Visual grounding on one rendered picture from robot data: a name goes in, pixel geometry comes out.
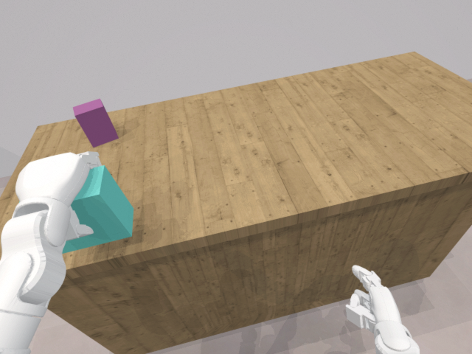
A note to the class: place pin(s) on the sponge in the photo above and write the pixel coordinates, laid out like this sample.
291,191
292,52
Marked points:
101,205

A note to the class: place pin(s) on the left robot forearm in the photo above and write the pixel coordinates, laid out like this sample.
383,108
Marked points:
32,268

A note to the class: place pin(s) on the right robot forearm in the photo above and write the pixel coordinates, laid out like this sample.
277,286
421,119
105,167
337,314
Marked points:
393,338

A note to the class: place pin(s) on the robot right hand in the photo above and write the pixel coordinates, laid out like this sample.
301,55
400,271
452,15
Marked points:
376,307

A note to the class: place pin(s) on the robot left hand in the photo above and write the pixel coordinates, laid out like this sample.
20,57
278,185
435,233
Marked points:
59,177

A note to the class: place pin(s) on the table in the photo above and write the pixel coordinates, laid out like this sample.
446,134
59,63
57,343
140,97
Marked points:
254,202

